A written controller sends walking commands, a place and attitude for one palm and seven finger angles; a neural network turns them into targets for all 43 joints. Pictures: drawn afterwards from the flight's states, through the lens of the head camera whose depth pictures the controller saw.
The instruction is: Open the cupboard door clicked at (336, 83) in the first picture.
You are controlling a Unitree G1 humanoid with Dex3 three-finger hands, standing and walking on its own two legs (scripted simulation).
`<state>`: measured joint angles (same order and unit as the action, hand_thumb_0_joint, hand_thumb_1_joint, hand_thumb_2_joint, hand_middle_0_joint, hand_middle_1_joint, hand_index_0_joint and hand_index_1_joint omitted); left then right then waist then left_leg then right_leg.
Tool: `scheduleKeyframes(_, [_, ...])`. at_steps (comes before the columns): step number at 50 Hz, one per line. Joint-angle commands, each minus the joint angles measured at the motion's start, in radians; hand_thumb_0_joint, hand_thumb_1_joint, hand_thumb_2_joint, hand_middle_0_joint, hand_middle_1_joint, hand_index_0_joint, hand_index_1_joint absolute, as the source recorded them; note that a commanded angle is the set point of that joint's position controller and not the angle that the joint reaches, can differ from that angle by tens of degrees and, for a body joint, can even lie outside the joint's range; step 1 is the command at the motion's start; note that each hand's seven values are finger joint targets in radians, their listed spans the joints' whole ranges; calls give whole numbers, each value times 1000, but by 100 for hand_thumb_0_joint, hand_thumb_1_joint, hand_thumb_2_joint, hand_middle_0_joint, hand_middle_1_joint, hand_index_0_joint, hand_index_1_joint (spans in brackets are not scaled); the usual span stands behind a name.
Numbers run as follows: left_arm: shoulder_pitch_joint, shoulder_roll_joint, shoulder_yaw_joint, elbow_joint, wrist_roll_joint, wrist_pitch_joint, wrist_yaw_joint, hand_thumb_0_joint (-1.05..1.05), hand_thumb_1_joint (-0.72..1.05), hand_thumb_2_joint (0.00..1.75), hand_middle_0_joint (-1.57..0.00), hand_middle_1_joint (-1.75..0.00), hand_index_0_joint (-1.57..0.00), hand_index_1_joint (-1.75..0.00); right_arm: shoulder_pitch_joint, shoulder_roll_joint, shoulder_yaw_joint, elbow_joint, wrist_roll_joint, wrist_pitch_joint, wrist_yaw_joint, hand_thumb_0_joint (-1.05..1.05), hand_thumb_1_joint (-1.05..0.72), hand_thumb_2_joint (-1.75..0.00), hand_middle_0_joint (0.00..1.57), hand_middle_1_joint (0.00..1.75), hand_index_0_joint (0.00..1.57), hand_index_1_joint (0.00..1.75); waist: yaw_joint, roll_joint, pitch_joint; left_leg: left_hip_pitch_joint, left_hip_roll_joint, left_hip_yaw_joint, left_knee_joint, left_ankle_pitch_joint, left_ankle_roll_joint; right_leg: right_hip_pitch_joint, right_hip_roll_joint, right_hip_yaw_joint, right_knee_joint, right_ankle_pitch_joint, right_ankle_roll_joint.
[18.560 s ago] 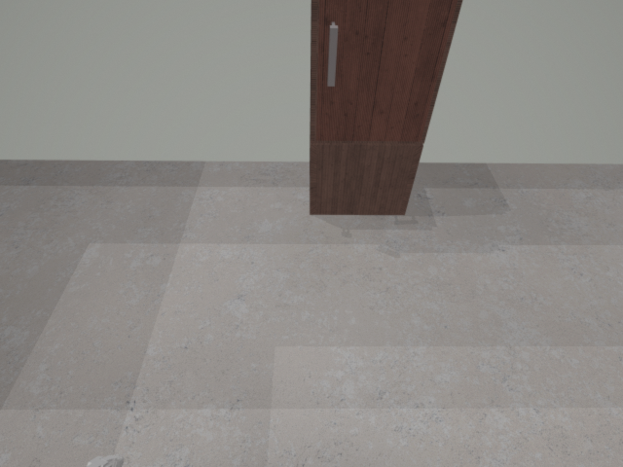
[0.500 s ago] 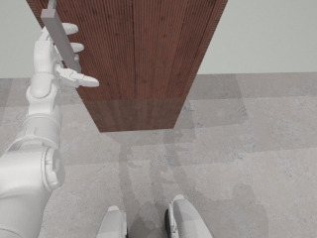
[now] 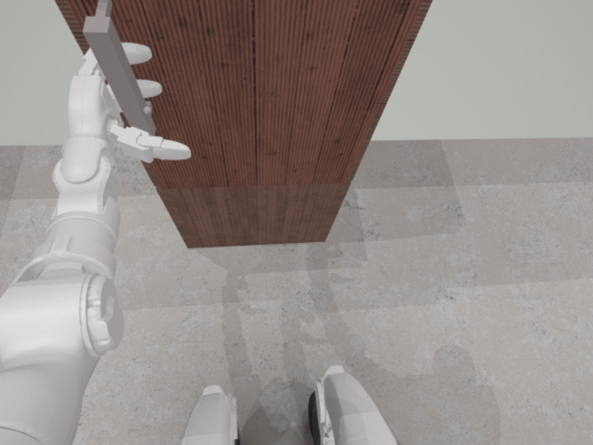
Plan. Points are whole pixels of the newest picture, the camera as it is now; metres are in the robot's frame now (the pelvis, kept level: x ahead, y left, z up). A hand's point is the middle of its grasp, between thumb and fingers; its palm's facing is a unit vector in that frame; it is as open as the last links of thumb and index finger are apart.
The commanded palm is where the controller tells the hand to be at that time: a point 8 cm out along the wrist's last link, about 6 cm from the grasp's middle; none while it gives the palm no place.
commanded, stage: close the thumb around the handle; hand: left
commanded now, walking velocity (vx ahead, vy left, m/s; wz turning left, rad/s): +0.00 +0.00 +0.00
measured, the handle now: (128, 76) +0.58 +0.17 +0.08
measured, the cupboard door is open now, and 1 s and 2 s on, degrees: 0 7 41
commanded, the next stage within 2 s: pull the door open along its arc in 0.58 s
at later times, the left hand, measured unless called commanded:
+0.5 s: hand (147, 111) +0.53 +0.14 +0.07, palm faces -0.02 -1.00 -0.03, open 5.9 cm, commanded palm +0.50 +0.18 +0.07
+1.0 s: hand (149, 136) +0.49 +0.14 +0.07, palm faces -0.04 -1.00 -0.02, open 6.0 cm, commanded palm +0.43 +0.19 +0.07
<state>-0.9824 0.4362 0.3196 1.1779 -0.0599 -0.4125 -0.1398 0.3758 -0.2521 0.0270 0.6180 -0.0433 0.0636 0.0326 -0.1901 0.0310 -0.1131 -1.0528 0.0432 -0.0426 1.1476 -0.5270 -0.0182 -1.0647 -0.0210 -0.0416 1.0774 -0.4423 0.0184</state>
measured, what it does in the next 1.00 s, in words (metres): stands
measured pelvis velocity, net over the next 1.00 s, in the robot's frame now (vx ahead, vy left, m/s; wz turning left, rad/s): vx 0.01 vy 0.00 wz -0.03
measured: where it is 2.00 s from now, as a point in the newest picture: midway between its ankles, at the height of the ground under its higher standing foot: outside the picture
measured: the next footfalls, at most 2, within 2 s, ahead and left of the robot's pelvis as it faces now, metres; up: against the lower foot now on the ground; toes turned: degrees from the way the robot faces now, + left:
none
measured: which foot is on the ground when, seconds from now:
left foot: down 0.00-1.00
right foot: down 0.00-1.00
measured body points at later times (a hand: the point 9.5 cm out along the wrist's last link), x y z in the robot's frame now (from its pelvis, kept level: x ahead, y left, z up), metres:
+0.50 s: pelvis +0.00 +0.00 +0.00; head +0.15 +0.01 +0.43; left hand +0.52 +0.20 +0.07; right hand +0.00 -0.26 -0.11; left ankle +0.00 +0.13 -0.65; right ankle +0.03 -0.14 -0.65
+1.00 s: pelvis +0.01 +0.00 +0.02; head +0.14 +0.00 +0.45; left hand +0.49 +0.19 +0.07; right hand +0.03 -0.26 -0.10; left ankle +0.00 +0.13 -0.65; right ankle +0.03 -0.14 -0.65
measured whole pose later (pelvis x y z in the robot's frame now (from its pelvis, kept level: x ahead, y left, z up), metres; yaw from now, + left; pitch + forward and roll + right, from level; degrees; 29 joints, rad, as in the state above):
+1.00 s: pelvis +0.01 +0.00 +0.02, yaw -2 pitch +22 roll -1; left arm -0.67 0.34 0.33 0.90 -0.12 -0.40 -0.17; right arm 0.38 -0.24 0.01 0.57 -0.01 0.08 0.04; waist -0.16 0.03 -0.13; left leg -0.92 0.06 0.00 1.06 -0.52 -0.02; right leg -0.96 0.00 0.00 1.01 -0.43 0.02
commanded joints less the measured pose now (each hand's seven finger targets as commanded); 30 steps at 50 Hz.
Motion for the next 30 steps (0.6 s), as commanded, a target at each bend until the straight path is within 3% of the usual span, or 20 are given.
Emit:
scheduleKeyframes(1, [-486,148,-9,-228,4,-75,-10,0,-11,47,-33,-124,-33,-124,191,-179,-66,-31,0,-14,-15,0,-90,-90,20,30,20,30,-44,118,-518,370,-34,-2,-120,410,34,255,56,-5,-113,327,-33])
scheduleKeyframes(3, [-475,136,-13,-245,2,-82,-13,0,0,52,-34,-125,-34,-125,192,-177,-67,-33,-1,-15,-13,0,-90,-90,20,30,20,30,-39,137,-543,405,-32,-7,-120,445,30,246,56,-12,-106,342,-36])
scheduleKeyframes(5, [-460,148,-5,-226,2,-78,-14,0,12,56,-34,-127,-34,-127,189,-179,-65,-31,1,-13,-14,0,-90,-90,20,30,20,30,-37,111,-515,377,-31,-6,-122,421,31,251,57,-10,-110,329,-36])
scheduleKeyframes(7, [-488,139,-10,-222,-3,-77,-11,0,23,61,-35,-128,-35,-128,192,-179,-62,-32,-1,-16,-17,0,-90,-90,20,30,20,30,-51,98,-487,358,-33,-6,-124,404,36,245,57,-11,-112,319,-35])
scheduleKeyframes(9, [-463,157,4,-218,4,-76,-13,0,34,66,-36,-129,-36,-129,192,-179,-65,-33,0,-15,-16,0,-90,-90,20,30,20,30,-34,130,-523,371,-35,-2,-121,418,32,255,56,-7,-109,329,-36])
scheduleKeyframes(10, [-475,153,-3,-226,3,-77,-14,0,40,68,-36,-130,-36,-130,192,-180,-64,-29,0,-14,-17,0,-90,-90,20,30,20,30,-44,110,-514,377,-31,-6,-123,423,32,248,55,-11,-110,331,-35])
scheduleKeyframes(13, [-472,138,-10,-249,-1,-83,-15,0,56,76,-38,-131,-38,-131,195,-178,-67,-30,-1,-13,-15,0,-90,-90,20,30,20,30,-37,147,-539,418,-30,-9,-121,466,27,236,56,-14,-106,346,-37])
scheduleKeyframes(16, [-459,130,-11,-245,-5,-80,-13,0,73,83,-39,-133,-39,-133,192,-179,-68,-30,-1,-13,-13,0,-90,-90,20,30,20,30,-39,109,-522,398,-30,-6,-123,448,30,250,59,-13,-112,344,-34])
scheduleKeyframes(19, [-428,142,-1,-264,-3,-89,-14,0,90,90,-40,-135,-40,-135,191,-177,-69,-34,-1,-12,-12,0,-90,-90,20,30,20,30,-20,143,-555,420,-31,-4,-125,482,26,267,57,-13,-106,369,-37])
scheduleKeyframes(22, [-430,106,-26,-301,-10,-96,-14,0,90,90,-40,-135,-40,-135,194,-173,-73,-37,-1,-11,-11,0,-90,-90,20,30,20,30,-29,134,-556,448,-28,-6,-126,523,27,271,61,-16,-108,398,-38])
scheduleKeyframes(24, [-398,144,12,-298,-14,-96,-13,0,90,90,-40,-135,-40,-135,193,-177,-74,-35,1,-11,-11,0,-90,-90,20,30,20,30,-14,120,-570,432,-31,1,-126,516,27,302,60,-11,-112,413,-35])
scheduleKeyframes(27, [-396,159,18,-284,-12,-98,-16,0,90,90,-40,-135,-40,-135,187,-175,-72,-38,4,-10,-16,0,-90,-90,20,30,20,30,-13,98,-522,386,-34,7,-135,471,31,323,61,-6,-115,404,-37])
scheduleKeyframes(28, [-413,136,-4,-274,-11,-96,-16,0,90,90,-40,-135,-40,-135,181,-173,-70,-31,6,-11,-16,0,-90,-90,20,30,20,30,-30,101,-514,383,-34,9,-134,457,32,306,58,-4,-121,396,-33])
scheduleKeyframes(30, [-409,158,15,-274,-11,-99,-17,0,90,90,-40,-135,-40,-135,181,-175,-71,-32,5,-13,-18,0,-90,-90,20,30,20,30,-20,100,-517,375,-36,10,-134,449,32,319,57,-1,-120,394,-32])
